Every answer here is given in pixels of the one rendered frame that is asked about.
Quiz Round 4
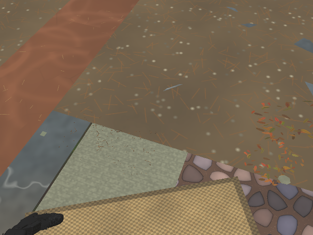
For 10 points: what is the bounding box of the robot left hand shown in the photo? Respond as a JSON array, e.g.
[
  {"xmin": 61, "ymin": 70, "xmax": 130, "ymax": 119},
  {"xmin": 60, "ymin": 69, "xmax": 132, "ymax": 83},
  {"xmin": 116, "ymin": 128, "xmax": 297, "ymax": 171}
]
[{"xmin": 2, "ymin": 212, "xmax": 64, "ymax": 235}]

